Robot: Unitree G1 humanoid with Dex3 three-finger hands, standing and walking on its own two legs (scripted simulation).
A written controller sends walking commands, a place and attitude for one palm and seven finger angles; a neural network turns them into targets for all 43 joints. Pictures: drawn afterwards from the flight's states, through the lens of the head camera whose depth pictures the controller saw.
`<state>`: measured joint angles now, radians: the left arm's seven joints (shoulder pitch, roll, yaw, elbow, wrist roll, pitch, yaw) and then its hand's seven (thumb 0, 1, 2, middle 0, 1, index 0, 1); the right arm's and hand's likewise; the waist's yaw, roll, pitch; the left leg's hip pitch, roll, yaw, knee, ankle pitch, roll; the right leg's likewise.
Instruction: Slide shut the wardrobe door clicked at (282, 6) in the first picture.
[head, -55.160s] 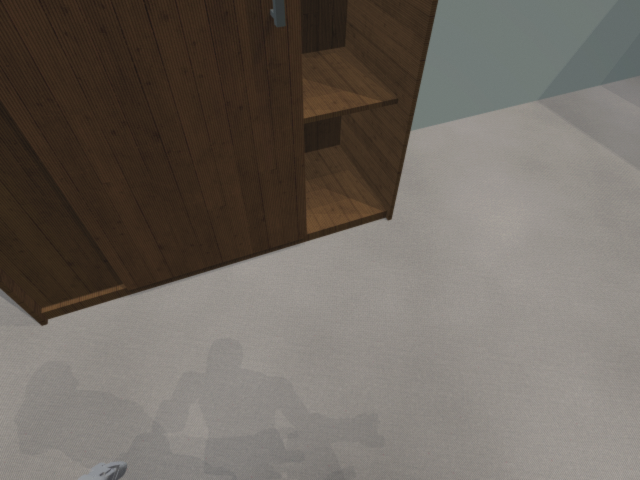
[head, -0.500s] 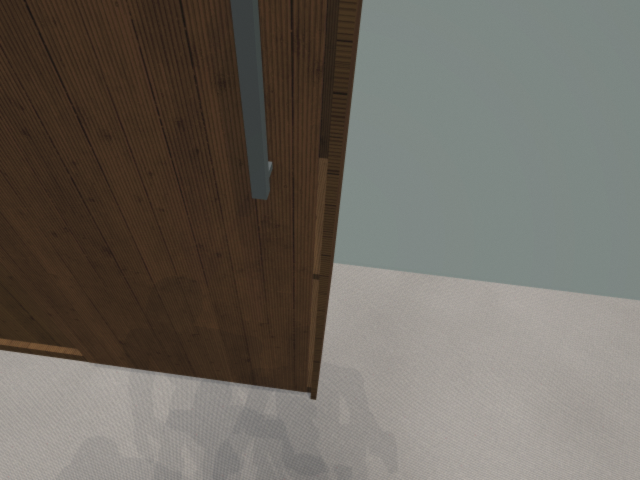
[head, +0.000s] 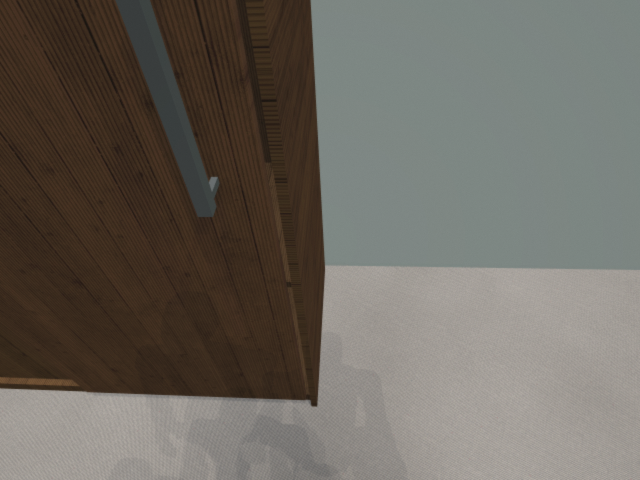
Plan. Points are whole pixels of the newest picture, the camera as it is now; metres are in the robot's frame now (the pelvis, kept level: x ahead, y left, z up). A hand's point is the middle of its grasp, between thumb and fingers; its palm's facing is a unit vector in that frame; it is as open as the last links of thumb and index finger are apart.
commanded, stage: come to a stop and stand still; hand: left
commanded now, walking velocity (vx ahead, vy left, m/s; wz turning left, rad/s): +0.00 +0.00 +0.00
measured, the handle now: (178, 102) +0.45 +0.18 +0.27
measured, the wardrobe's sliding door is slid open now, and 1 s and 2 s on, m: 0.01 0.01 0.01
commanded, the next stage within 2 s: look again from close up in 0.34 s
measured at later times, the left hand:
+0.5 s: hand out of the picture +0.01 +0.18 -0.17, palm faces +0.02 -0.98 -0.22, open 7.4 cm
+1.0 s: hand out of the picture +0.01 +0.19 -0.17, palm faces +0.02 -0.97 -0.23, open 7.4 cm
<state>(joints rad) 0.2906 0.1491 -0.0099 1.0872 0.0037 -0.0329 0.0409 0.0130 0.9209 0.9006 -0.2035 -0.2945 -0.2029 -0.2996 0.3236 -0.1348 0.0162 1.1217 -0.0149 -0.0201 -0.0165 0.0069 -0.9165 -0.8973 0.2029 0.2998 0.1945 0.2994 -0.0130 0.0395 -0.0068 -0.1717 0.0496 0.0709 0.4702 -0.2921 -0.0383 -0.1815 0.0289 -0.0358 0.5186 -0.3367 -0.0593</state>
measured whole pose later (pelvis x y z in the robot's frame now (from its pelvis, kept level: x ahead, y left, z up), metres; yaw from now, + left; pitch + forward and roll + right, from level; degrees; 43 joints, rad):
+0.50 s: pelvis +0.01 +0.00 +0.00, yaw +0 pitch +0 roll +1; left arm 0.29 0.18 -0.01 1.10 0.00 -0.02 0.03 0.00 0.90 0.90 -0.20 -0.29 -0.20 -0.30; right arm 0.24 -0.19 0.01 1.12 -0.01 -0.02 -0.03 0.00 -0.91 -0.90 0.20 0.30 0.19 0.30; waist 0.01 0.00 0.00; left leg -0.13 0.07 0.07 0.42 -0.28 -0.05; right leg -0.13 0.05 -0.03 0.44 -0.31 -0.06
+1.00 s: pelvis +0.00 +0.01 +0.01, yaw +0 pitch +0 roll +1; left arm 0.27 0.18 0.00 1.10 0.01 -0.01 0.02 0.00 0.90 0.90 -0.20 -0.29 -0.20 -0.30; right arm 0.26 -0.17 0.01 1.15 -0.01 -0.03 -0.03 0.00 -0.91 -0.90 0.20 0.30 0.20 0.30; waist 0.01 0.00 0.01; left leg -0.14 0.05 0.08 0.40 -0.26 -0.03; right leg -0.14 0.03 -0.03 0.44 -0.29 -0.05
